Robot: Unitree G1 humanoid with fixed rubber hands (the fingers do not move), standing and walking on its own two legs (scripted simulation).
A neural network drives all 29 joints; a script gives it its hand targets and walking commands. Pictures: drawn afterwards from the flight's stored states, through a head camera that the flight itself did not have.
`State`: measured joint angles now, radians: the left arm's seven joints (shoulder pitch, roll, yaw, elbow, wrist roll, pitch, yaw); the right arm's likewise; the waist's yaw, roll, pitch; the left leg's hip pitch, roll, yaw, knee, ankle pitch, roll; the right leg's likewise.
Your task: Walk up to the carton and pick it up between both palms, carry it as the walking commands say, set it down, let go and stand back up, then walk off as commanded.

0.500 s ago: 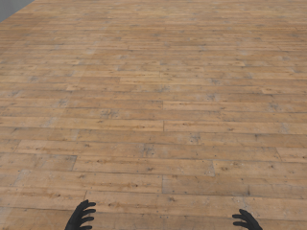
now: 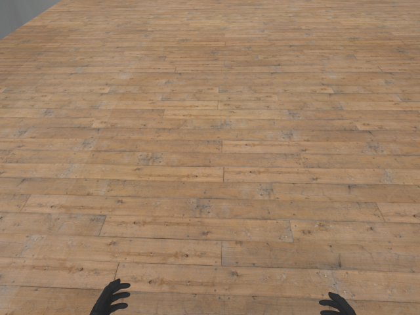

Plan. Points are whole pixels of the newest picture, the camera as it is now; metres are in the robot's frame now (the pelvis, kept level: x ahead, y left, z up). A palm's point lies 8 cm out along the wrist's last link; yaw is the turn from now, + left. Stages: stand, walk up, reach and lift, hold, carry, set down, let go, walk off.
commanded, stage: walk up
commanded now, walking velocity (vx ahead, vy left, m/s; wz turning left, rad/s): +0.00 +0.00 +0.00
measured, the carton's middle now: out of the picture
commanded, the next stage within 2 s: none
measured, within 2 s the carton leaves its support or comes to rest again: neither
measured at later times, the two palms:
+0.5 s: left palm out of the picture +0.17 +0.20 -0.09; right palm out of the picture +0.06 -0.28 -0.13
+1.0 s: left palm (129, 301) +0.19 +0.19 -0.10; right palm out of the picture +0.10 -0.28 -0.08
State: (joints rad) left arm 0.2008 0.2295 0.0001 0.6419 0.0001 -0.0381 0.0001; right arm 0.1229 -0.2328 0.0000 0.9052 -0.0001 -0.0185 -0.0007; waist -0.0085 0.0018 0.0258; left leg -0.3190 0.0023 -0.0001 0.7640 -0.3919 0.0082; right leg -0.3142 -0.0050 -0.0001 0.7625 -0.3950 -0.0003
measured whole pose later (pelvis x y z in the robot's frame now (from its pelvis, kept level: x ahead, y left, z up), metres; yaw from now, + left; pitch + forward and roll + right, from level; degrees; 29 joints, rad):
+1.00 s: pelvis +0.03 -0.01 +0.01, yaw -18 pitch -2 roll -1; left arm 0.26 0.23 0.00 0.65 0.00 0.09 0.00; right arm 0.15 -0.24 0.00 0.67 0.00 0.07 -0.02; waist 0.04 -0.01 0.10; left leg -0.27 0.04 0.14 0.66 -0.36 0.05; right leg -0.38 0.02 0.08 1.17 -0.48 0.06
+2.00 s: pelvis +0.27 -0.34 +0.02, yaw -44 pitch -3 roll -1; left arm 0.37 0.23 0.00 0.68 0.00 0.04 -0.04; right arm 0.30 -0.25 -0.05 0.72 0.00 -0.02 0.01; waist 0.02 -0.02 0.10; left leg -0.19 0.09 0.19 0.62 -0.38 0.02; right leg -0.38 -0.06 0.12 1.25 -0.32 0.02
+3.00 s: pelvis +0.53 -0.85 +0.00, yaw -52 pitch +3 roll +1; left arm 0.27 0.23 0.00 0.71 0.00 -0.07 -0.02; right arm 0.42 -0.25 -0.04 0.87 0.00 -0.01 0.03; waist -0.04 0.01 0.05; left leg -0.34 0.08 0.14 1.13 -0.52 -0.03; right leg -0.32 -0.07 0.05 0.74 -0.48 0.05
